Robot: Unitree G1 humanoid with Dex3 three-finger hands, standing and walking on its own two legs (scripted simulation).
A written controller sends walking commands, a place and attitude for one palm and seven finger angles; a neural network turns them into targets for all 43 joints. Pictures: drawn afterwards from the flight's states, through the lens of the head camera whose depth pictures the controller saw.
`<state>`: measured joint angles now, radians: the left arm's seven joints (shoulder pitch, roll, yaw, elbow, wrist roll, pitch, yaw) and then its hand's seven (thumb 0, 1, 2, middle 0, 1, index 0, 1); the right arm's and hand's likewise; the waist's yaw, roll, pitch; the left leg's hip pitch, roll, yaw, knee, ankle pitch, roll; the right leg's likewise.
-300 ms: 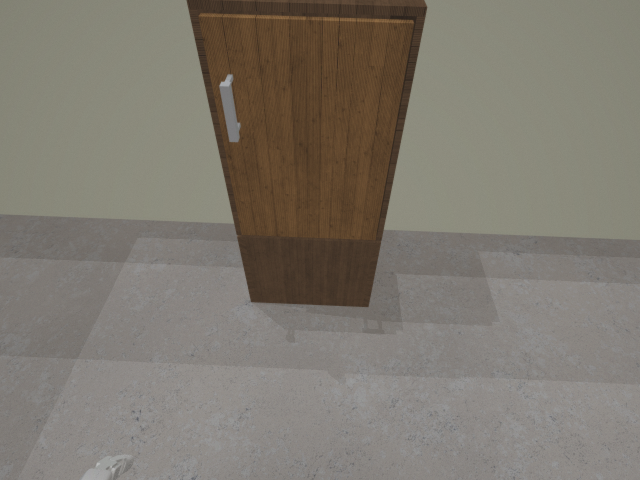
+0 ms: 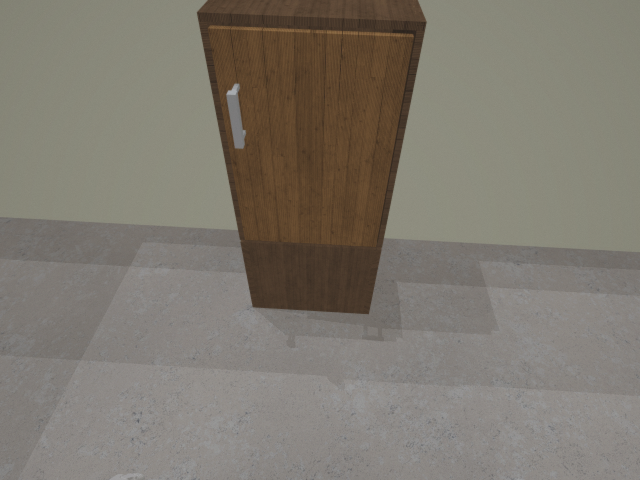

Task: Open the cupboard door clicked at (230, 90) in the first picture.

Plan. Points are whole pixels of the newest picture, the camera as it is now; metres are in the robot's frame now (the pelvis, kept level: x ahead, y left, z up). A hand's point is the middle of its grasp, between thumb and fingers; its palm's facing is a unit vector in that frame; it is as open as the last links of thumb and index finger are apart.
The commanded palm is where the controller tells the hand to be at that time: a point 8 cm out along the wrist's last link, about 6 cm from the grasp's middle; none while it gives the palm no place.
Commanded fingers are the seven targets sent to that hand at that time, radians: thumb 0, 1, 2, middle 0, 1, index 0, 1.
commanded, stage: stand and wait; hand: left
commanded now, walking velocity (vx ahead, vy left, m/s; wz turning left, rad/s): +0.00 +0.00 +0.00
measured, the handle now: (237, 116) +0.81 +0.23 +0.05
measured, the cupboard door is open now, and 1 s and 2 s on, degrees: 0 0 0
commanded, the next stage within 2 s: look at it before walking up in 0.52 s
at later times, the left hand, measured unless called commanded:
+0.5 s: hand out of the picture +0.05 +0.24 -0.15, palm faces -0.02 -0.94 -0.33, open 7.4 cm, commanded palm none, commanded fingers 0.00 0.90 0.90 -0.20 -0.30 -0.20 -0.30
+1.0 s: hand out of the picture +0.06 +0.23 -0.15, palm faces -0.02 -0.95 -0.32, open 7.4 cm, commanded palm none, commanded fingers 0.00 0.90 0.90 -0.20 -0.30 -0.20 -0.30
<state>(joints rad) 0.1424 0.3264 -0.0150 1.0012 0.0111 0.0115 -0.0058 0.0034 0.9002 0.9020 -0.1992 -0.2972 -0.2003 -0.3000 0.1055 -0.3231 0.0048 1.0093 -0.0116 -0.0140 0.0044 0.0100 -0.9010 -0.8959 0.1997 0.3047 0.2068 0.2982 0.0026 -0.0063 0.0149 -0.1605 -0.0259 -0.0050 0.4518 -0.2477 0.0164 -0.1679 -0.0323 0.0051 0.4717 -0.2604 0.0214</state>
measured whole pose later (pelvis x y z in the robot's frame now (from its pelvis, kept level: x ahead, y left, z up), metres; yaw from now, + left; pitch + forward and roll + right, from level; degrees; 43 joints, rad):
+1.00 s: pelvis -0.01 -0.01 +0.01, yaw +0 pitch -2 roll +0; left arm 0.14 0.33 -0.01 1.08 0.01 0.00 -0.01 0.00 0.90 0.90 -0.20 -0.30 -0.20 -0.30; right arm 0.13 -0.34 0.00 1.11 -0.01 -0.01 0.00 0.01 -0.90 -0.90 0.20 0.30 0.21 0.30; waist 0.00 0.00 0.03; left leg -0.15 -0.01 -0.02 0.37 -0.19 0.00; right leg -0.15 -0.02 -0.01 0.39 -0.20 0.01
